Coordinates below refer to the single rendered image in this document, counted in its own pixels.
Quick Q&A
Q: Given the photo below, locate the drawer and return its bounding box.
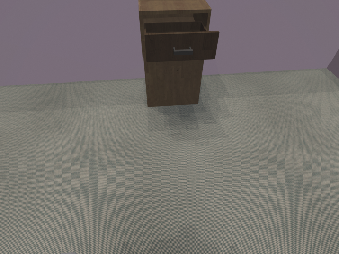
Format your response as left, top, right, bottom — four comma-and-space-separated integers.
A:
144, 21, 219, 62

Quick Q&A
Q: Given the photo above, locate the cabinet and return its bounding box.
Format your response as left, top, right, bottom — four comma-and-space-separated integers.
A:
138, 0, 212, 107

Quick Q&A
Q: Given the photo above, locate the handle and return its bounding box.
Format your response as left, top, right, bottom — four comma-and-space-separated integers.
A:
173, 47, 193, 55

